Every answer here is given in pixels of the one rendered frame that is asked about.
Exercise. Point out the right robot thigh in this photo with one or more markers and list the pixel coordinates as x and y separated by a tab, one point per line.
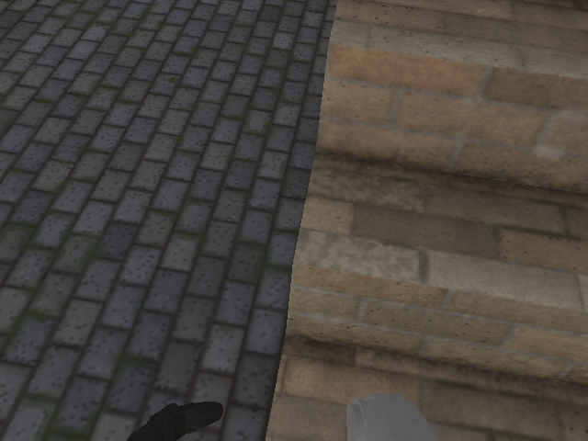
387	417

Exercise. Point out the robot left hand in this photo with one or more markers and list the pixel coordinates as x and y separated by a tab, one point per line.
173	421

